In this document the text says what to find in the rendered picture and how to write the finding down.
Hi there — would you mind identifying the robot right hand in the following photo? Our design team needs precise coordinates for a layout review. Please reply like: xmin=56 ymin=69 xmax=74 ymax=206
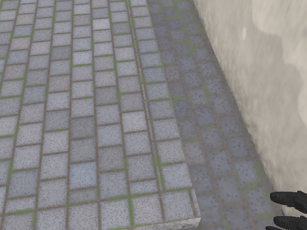
xmin=265 ymin=191 xmax=307 ymax=230

